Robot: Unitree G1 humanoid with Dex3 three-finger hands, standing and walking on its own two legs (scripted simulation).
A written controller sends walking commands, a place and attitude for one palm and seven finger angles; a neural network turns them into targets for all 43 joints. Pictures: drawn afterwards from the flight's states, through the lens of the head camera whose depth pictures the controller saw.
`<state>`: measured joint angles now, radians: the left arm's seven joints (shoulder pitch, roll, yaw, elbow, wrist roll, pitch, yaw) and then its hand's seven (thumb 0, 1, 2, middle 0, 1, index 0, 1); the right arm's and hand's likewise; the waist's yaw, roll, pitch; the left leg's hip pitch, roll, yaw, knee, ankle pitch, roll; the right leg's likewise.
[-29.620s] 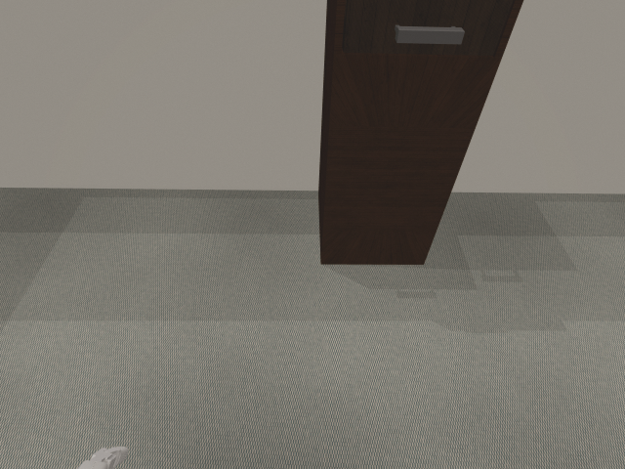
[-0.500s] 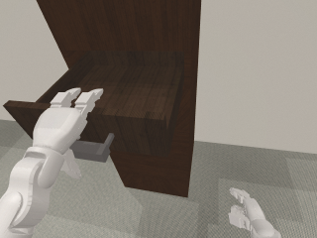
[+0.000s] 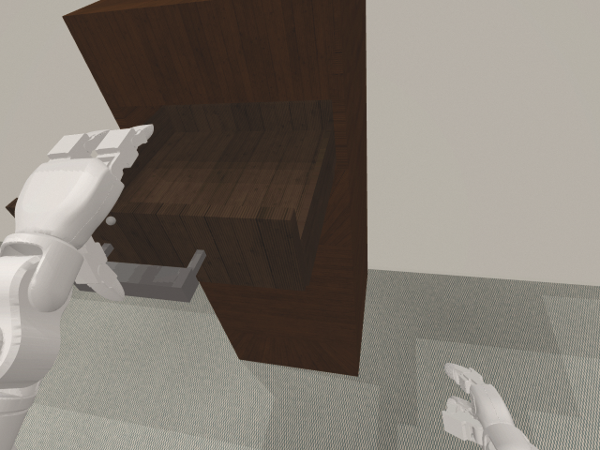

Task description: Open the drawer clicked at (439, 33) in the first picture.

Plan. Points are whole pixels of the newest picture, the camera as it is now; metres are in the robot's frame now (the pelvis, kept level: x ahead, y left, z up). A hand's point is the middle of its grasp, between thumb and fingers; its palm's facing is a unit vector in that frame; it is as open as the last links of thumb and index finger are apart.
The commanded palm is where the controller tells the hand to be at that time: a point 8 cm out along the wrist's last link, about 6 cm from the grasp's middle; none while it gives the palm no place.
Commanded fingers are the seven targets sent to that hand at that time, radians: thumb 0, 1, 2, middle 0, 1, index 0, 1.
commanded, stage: lift the hand off the handle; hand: left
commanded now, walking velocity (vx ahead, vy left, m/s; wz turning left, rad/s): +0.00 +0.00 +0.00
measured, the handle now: (142, 266) +0.28 +0.24 +0.16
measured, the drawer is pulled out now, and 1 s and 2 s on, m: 0.28 0.28 0.27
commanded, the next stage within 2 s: draw the hand back to the body in 0.96 s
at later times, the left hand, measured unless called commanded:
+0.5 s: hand (111, 180) +0.28 +0.21 +0.29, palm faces +0.30 -0.05 -0.95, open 16.2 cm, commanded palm +0.22 +0.22 +0.36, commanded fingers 0.00 -0.50 0.30 -0.15 -0.30 -0.15 -0.30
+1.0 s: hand (124, 146) +0.30 +0.20 +0.31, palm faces +0.32 -0.04 -0.95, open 16.2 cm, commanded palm +0.23 +0.23 +0.41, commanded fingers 0.00 -0.50 0.30 -0.15 -0.30 -0.15 -0.30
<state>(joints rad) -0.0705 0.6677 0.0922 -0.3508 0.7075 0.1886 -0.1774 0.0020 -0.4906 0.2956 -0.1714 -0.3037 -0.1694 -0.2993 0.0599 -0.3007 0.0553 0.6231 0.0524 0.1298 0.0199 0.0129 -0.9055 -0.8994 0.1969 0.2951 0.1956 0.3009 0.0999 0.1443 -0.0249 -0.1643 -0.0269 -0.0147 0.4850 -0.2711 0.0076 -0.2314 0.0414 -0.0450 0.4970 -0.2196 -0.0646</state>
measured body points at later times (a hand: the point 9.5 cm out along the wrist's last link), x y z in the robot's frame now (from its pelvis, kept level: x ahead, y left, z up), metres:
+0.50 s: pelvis -0.02 +0.01 +0.00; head -0.04 -0.06 +0.44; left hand +0.26 +0.21 +0.34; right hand +0.22 -0.19 -0.09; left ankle +0.00 +0.12 -0.74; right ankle +0.03 -0.07 -0.74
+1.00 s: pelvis -0.02 +0.01 +0.00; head -0.04 -0.05 +0.44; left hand +0.28 +0.20 +0.36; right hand +0.22 -0.19 -0.09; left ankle +0.00 +0.12 -0.74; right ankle +0.03 -0.07 -0.74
